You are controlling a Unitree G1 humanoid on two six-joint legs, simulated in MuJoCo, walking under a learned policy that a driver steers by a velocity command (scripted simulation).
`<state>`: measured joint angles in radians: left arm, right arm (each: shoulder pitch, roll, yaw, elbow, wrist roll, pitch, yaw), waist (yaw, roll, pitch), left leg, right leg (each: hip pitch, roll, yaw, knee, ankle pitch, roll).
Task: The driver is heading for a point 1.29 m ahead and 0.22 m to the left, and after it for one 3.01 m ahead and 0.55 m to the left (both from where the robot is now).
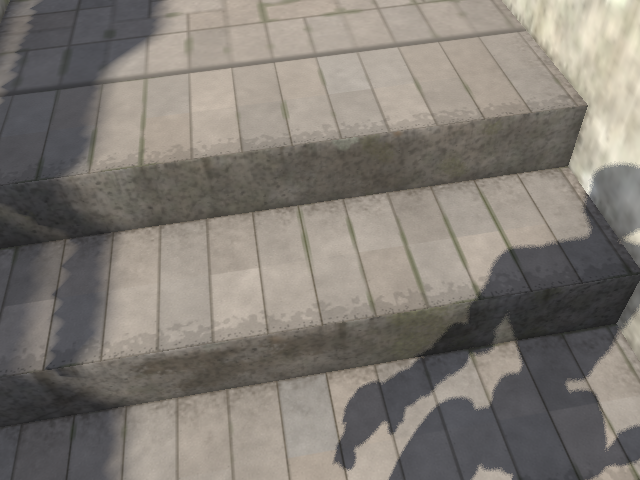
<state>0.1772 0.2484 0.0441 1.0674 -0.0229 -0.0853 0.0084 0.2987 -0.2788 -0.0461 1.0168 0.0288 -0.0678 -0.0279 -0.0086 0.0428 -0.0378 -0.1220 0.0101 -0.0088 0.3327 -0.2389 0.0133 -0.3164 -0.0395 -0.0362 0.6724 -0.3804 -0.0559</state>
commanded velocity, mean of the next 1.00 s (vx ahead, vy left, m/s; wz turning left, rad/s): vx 0.91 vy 0.00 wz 0.06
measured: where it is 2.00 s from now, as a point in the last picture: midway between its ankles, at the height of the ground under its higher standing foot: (225, 56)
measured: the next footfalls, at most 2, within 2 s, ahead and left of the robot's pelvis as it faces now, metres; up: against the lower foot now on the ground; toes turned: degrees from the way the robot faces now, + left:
right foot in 0.06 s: +0.05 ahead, -0.14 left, +0.00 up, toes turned -3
left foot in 0.56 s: +0.51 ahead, +0.11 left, +0.17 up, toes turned +6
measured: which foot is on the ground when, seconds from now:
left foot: down 0.00-0.06, up 0.08-0.54, down 0.56-1.00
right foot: up 0.00-0.04, down 0.06-0.56, up 0.58-0.98, down 1.00-1.00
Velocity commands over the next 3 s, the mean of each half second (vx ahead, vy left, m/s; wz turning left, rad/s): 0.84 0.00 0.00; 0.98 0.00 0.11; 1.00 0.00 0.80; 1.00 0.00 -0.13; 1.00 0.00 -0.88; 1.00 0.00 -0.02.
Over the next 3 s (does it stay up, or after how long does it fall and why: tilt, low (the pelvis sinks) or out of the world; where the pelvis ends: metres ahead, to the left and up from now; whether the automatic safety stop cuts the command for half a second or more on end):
stays up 2.32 0.37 0.48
